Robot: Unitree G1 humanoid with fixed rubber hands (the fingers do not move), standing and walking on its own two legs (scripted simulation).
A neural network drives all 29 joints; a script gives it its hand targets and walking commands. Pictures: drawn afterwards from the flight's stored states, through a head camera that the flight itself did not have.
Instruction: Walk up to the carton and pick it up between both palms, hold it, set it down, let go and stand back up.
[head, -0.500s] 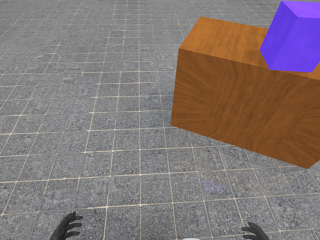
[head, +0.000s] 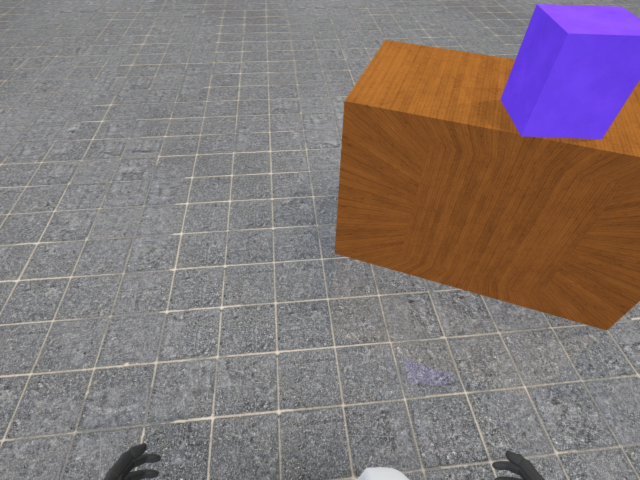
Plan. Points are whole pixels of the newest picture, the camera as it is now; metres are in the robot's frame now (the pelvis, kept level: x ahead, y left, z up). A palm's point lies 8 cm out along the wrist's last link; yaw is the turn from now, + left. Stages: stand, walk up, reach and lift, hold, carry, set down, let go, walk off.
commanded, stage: walk up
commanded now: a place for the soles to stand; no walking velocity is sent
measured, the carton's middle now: (570, 73) +1.01 -0.65 +0.06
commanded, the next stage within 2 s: none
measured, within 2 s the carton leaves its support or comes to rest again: neither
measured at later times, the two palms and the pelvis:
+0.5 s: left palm (177, 472) +0.15 +0.18 -0.09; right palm out of the picture +0.08 -0.45 -0.08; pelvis +0.03 -0.10 +0.00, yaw -7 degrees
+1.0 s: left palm (196, 407) +0.24 +0.18 -0.10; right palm out of the picture +0.10 -0.41 -0.09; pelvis +0.09 -0.09 +0.00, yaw -14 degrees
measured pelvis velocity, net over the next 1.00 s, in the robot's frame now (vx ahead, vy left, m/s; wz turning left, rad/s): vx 0.09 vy -0.09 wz -0.25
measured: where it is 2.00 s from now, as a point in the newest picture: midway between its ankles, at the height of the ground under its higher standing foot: (390, 479)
